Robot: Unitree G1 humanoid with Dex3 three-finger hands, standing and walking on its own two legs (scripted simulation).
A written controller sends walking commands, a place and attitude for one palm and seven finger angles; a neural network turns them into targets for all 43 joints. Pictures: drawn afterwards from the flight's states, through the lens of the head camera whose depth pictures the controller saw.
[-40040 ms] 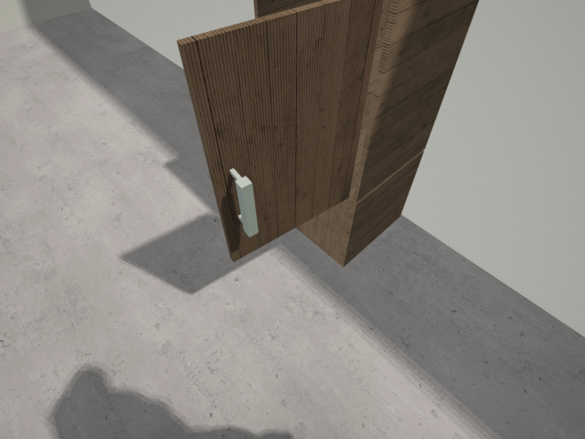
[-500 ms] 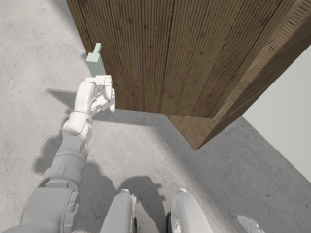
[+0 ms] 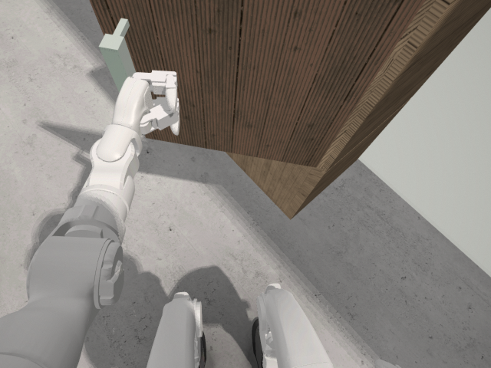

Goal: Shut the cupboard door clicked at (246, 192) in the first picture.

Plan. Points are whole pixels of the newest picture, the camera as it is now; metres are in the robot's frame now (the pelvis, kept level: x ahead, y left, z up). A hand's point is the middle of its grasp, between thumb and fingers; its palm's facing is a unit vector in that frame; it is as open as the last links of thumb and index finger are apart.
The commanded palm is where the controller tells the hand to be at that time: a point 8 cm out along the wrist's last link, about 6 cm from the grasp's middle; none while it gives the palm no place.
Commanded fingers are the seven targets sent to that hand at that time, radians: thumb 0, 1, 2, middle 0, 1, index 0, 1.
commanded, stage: push the door shut along its arc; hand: left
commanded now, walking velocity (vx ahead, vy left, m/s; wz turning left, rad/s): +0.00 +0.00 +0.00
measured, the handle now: (132, 75) +0.58 +0.14 +0.05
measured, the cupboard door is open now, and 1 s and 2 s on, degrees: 39 29 23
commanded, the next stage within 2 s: pull the fist back off the door in 0.90 s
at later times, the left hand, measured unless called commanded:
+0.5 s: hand (191, 88) +0.55 +0.05 +0.05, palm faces -0.40 -0.92 -0.06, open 2.9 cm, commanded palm +0.57 +0.07 +0.05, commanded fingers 0.00 0.90 0.90 -1.30 -1.50 -1.30 -1.50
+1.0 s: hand (209, 72) +0.58 +0.02 +0.05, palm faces -0.47 -0.88 -0.07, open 3.7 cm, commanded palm +0.61 +0.01 +0.05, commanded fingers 0.00 0.90 0.90 -1.30 -1.50 -1.30 -1.50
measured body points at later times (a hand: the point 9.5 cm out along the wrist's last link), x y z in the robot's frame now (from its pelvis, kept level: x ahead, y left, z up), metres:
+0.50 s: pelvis +0.00 -0.01 -0.01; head +0.19 +0.00 +0.40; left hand +0.57 +0.10 +0.06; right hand +0.00 -0.27 -0.13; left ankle +0.05 +0.11 -0.58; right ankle +0.05 -0.12 -0.58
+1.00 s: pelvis -0.01 +0.00 -0.04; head +0.20 +0.02 +0.36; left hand +0.60 +0.07 +0.06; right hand -0.04 -0.27 -0.13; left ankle +0.05 +0.11 -0.58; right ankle +0.05 -0.12 -0.58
